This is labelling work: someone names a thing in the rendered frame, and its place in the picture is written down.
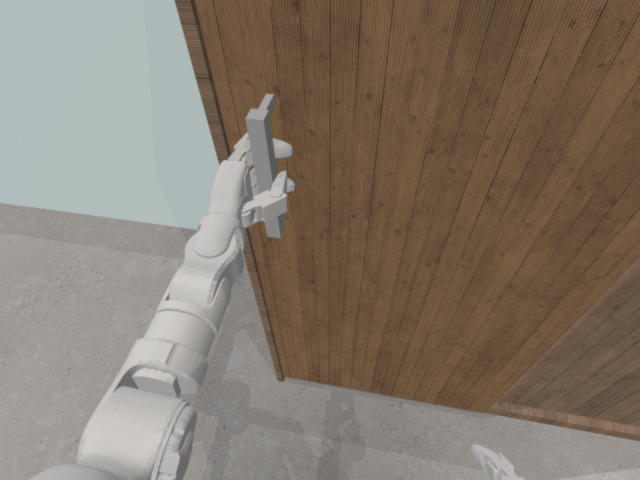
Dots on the right robot hand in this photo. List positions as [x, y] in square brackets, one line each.
[497, 466]

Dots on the robot left upper arm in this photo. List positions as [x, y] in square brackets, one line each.
[137, 435]

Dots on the left robot hand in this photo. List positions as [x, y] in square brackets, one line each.
[234, 185]

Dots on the wardrobe door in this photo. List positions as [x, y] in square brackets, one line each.
[467, 180]
[593, 369]

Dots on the handle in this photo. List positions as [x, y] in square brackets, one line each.
[261, 143]

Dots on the robot left forearm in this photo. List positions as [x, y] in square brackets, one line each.
[171, 358]

